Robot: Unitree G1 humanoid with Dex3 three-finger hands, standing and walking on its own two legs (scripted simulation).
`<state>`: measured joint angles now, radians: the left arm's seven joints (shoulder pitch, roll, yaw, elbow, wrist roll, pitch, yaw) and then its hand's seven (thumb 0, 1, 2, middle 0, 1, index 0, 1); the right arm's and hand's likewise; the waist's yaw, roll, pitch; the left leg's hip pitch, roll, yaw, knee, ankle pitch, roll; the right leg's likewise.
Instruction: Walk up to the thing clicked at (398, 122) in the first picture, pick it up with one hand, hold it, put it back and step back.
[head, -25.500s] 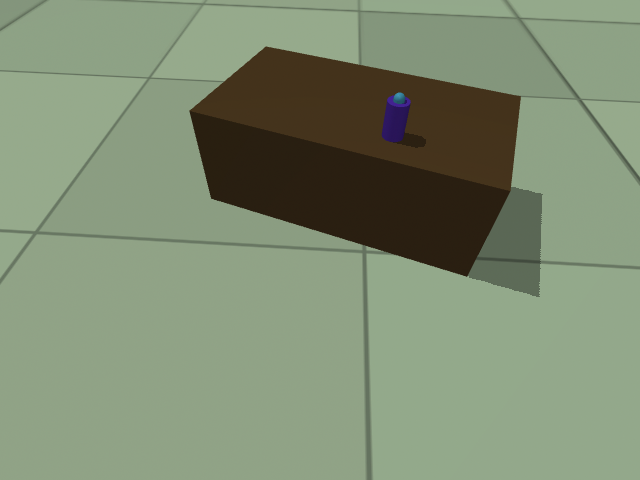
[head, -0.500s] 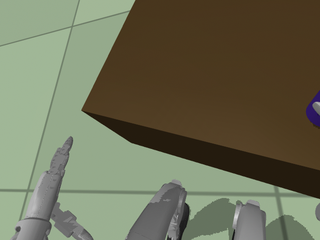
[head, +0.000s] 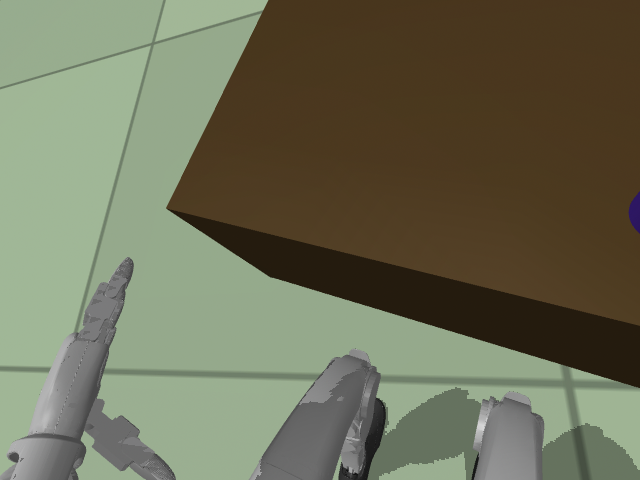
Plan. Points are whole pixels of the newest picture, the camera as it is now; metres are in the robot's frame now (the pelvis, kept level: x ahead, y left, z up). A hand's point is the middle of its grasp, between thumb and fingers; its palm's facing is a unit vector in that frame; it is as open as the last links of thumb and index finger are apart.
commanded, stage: open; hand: right
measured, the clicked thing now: out of the picture +0.51 -0.26 -0.05
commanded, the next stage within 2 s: withdraw in 0.34 s
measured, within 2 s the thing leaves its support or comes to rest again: neither
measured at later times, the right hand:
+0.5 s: hand out of the picture +0.52 -0.27 -0.04, palm faces +0.34 +0.94 +0.01, open 14.8 cm
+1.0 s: hand out of the picture +0.50 -0.34 +0.07, palm faces +0.36 +0.93 -0.05, open 17.4 cm
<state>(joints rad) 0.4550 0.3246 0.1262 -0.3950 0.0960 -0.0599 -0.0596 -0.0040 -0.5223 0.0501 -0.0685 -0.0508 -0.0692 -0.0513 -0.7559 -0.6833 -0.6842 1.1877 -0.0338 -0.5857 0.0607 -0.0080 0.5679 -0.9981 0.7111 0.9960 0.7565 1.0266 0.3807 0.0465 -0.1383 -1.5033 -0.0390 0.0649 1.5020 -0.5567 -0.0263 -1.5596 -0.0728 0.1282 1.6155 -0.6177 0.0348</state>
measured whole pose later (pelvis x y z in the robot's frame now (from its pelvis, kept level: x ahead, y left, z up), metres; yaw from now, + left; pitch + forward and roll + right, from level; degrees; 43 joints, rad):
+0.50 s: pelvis +0.00 +0.00 +0.00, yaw +0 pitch +32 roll +7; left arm 0.47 0.33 0.13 -0.41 0.08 -0.07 -0.06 0.00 -0.54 0.06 -0.07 -0.05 -0.07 -0.06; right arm -0.77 -0.67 -0.66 1.16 -0.04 -0.56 0.05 -0.01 0.53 -0.26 0.47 0.39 0.49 0.40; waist 0.38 0.04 -0.14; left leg -1.51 -0.03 0.06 1.51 -0.56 -0.03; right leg -1.57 -0.06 0.12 1.63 -0.62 0.03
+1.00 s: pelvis +0.01 -0.01 +0.05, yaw -2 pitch +27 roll +7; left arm 0.44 0.29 0.05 -0.20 0.05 0.00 -0.01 -0.01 -0.54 0.06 -0.07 -0.05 -0.07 -0.06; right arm -0.77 -0.75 -0.65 1.14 0.00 -0.39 0.16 -0.02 0.53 -0.06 0.06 0.06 0.07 0.07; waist 0.28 0.01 -0.15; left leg -1.27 -0.03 0.06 1.31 -0.51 -0.03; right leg -1.34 -0.07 0.11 1.43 -0.57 0.02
